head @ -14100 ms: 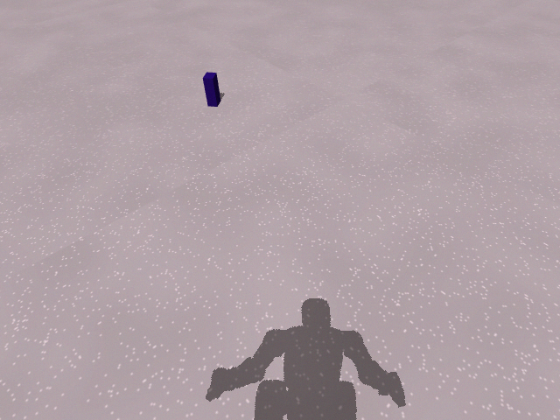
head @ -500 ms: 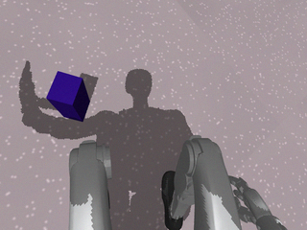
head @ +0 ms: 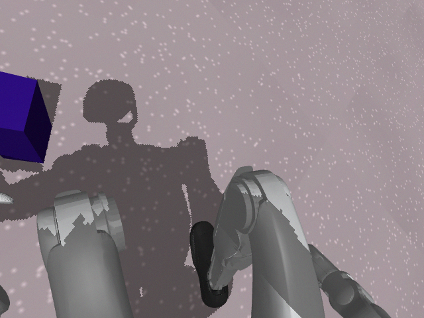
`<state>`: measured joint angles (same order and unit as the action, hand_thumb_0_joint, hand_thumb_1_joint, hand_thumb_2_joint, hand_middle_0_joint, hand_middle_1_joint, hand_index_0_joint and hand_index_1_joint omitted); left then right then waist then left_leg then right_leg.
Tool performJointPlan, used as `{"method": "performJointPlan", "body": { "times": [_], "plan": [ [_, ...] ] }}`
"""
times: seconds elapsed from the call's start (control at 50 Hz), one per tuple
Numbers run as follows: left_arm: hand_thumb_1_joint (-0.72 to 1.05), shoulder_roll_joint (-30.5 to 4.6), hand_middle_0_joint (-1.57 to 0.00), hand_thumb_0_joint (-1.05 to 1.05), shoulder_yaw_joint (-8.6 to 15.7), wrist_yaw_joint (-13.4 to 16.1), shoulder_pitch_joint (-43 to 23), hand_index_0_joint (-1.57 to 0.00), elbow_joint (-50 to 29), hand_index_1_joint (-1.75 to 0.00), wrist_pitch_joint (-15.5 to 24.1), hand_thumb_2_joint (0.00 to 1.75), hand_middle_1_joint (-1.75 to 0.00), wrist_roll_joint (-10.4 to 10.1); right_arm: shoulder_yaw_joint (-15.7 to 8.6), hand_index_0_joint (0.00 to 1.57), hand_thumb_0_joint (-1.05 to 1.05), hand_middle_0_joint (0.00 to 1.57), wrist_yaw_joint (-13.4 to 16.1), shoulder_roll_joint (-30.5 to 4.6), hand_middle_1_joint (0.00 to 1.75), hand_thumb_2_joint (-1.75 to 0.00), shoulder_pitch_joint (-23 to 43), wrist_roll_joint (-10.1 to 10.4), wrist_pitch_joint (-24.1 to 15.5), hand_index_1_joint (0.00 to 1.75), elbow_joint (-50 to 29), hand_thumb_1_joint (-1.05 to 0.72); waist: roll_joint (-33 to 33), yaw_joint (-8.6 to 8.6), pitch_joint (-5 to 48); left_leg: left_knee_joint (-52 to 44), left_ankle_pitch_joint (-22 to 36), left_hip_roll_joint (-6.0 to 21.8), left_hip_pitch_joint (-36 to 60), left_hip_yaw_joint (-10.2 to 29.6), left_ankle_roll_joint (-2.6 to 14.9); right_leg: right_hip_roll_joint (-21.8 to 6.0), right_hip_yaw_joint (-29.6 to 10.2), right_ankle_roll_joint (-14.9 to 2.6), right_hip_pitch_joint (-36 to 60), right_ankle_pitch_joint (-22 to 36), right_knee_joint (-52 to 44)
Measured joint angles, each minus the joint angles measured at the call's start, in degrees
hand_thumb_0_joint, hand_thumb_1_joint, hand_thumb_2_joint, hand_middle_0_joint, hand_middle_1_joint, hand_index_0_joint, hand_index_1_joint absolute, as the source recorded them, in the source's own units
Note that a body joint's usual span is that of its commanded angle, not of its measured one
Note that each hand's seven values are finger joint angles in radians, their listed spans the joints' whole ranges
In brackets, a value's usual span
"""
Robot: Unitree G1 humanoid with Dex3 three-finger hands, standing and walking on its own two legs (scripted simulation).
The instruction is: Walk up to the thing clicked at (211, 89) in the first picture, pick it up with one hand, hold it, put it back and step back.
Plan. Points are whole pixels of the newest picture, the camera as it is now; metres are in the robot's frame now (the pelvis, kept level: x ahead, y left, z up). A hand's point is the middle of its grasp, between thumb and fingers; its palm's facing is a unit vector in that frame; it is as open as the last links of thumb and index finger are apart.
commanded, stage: close in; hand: left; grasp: from the side
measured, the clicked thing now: (18, 124) +0.47 +0.28 -0.19
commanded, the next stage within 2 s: rest palm in 0.56 s
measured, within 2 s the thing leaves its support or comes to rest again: neither
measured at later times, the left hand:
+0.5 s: hand (6, 147) +0.41 +0.28 -0.15, palm faces +0.32 -0.95 +0.00, open 17.6 cm
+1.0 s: hand (15, 144) +0.42 +0.28 -0.17, palm faces +0.35 -0.94 -0.03, open 16.7 cm
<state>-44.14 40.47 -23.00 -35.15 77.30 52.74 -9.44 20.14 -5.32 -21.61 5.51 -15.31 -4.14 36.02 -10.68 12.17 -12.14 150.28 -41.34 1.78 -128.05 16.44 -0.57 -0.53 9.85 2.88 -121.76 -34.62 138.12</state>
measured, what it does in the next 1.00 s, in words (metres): stands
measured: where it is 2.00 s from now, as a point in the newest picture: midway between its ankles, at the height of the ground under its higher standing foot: (160, 300)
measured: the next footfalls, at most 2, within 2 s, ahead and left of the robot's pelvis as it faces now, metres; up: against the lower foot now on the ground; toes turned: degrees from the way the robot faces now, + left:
none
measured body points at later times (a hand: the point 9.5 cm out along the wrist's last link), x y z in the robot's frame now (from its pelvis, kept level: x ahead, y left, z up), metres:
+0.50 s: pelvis -0.01 +0.00 -0.01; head +0.21 +0.16 +0.35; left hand +0.39 +0.33 -0.15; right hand +0.15 -0.26 -0.05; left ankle +0.08 +0.13 -0.26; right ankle +0.14 -0.13 -0.26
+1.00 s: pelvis -0.01 +0.00 -0.01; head +0.22 +0.17 +0.34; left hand +0.40 +0.32 -0.16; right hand +0.15 -0.25 -0.05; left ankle +0.08 +0.13 -0.26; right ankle +0.14 -0.13 -0.26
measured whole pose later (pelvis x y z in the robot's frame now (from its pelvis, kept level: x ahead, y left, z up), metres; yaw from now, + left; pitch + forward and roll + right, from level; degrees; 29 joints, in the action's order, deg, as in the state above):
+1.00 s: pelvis -0.01 +0.00 -0.01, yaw -2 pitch +14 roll -16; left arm -43.8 28.6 2.0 -36.6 81.9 63.4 -2.7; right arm 25.8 -9.3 -21.0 8.7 -20.5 0.7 34.7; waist -13.4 14.4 -16.0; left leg 152.3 -41.1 1.5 -127.4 20.2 -0.5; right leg 0.7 12.6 3.9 -119.7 -33.1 137.3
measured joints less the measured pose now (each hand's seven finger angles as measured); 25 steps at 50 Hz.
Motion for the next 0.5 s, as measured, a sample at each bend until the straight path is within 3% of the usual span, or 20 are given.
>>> {"method": "performJointPlan", "body": {
  "times": [0.14,0.28,0.5],
  "plan": [
    [-0.61,1.17,-0.06,-0.02,-2.68,7.05,0.02,-0.06,0.52,-0.12,3.8,0.07,-0.12,1.27,1.21,0.2,0.0,0.2,-1.48,-0.25,0.3,-0.91,0.18,-1.83,1.49,0.3,-0.32,-0.95,-0.46,0.51,-1.09,0.81,0.53,-0.28,0.16,0.99,0.06,0.2,0.72,0.2,0.76,0.66,0.05],
    [-0.61,1.61,-0.05,-0.02,-6.29,10.6,0.41,-0.05,1.38,-0.11,5.95,0.08,-0.12,2.03,2.33,0.2,0.0,0.2,-2.39,-0.44,0.3,-0.91,0.51,-2.85,2.77,0.3,-0.5,-0.94,-0.5,1.15,-1.67,1.09,1.07,-0.31,0.15,1.44,0.28,0.43,1.04,0.56,1.06,1.34,-0.11],
    [-0.61,1.98,-0.04,-0.02,-8.66,16.32,-0.29,-0.04,2.78,-0.11,8.78,0.12,-0.11,3.58,4.14,0.2,0.0,0.2,-3.2,0.02,0.3,-0.91,1.12,-3.89,3.77,0.3,-1.39,-0.93,-1.32,1.84,-2.51,1.59,0.79,-0.34,0.5,2.53,-0.02,0.74,1.83,0.59,1.55,1.54,-0.28]
  ]
}}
